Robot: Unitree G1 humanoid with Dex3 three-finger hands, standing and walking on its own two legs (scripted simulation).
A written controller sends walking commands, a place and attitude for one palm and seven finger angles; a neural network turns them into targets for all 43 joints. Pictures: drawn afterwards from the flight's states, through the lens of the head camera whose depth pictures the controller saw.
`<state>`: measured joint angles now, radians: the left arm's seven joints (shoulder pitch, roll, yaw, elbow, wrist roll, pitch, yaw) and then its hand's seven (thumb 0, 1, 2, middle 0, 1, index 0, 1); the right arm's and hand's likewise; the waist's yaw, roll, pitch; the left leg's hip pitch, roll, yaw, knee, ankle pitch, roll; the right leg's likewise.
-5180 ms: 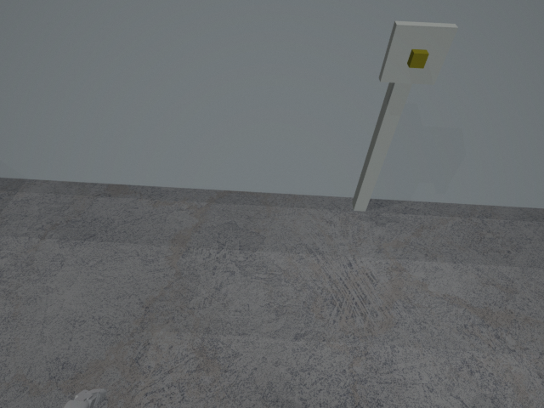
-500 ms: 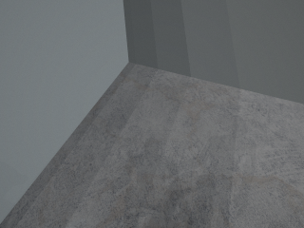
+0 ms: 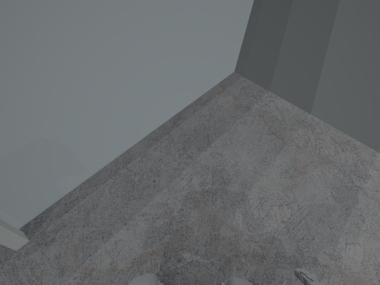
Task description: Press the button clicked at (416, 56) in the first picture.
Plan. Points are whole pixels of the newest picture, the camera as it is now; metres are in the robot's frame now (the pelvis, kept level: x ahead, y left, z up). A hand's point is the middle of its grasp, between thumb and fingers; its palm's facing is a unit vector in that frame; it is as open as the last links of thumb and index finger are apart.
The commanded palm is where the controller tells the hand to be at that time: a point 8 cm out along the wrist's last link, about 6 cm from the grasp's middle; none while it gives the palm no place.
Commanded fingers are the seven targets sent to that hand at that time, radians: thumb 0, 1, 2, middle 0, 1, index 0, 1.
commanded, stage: turn to face it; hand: left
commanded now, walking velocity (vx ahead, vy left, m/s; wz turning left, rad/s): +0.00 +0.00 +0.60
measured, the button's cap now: out of the picture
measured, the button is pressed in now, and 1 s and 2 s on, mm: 0 0 0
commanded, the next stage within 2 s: take the last steps up to it in 1.30 s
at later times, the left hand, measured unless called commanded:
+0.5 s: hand out of the picture +0.02 +0.16 -0.13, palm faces +0.33 -0.90 -0.28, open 7.4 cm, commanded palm none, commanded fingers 0.00 0.90 0.90 -0.20 -0.30 -0.20 -0.30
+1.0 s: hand out of the picture -0.11 +0.21 -0.15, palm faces +0.62 -0.74 -0.26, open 7.4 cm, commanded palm none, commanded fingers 0.00 0.90 0.90 -0.20 -0.30 -0.20 -0.30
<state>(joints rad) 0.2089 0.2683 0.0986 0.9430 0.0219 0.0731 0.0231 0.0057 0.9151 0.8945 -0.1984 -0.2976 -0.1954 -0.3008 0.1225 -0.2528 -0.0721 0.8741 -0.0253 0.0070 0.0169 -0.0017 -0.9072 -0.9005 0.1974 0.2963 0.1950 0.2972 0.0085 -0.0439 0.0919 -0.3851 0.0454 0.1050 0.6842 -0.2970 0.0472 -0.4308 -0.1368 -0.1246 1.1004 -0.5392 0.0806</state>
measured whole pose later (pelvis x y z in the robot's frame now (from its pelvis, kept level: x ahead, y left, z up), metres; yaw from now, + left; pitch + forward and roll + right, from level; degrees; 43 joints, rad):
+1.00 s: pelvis -0.04 -0.01 +0.02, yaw +37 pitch +0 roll -2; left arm 0.18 0.27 0.08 0.90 0.01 0.07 0.01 0.01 0.91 0.89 -0.20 -0.30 -0.19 -0.30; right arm 0.15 -0.22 -0.05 0.90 -0.02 0.02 0.01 0.00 -0.90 -0.90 0.20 0.30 0.20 0.30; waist 0.00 -0.02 0.08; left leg -0.25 -0.01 -0.02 0.50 -0.24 0.04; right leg -0.47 -0.09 -0.03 1.03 -0.42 0.10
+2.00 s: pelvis +0.01 +0.05 +0.02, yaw +50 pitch -1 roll +0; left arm 0.21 0.18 0.06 1.04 0.02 0.02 -0.02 0.01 0.91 0.90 -0.20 -0.30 -0.19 -0.30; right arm 0.42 -0.13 -0.03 1.13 -0.03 -0.05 -0.02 0.00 -0.91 -0.90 0.20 0.30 0.20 0.30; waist -0.02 -0.01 0.05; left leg 0.06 0.00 0.08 0.31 -0.35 0.01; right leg -0.50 -0.10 -0.09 0.77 -0.26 0.02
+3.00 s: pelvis +0.15 +0.15 +0.01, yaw +50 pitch -2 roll +0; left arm 0.22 0.17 0.04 1.01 0.03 0.02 0.03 0.00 0.91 0.89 -0.20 -0.30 -0.19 -0.30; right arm 0.19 -0.19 -0.07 1.04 -0.02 0.06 -0.01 0.00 -0.91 -0.90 0.20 0.30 0.20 0.30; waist 0.00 0.04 0.05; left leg -0.36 0.07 0.07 0.68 -0.39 -0.02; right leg -0.26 -0.05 -0.06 0.59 -0.30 0.01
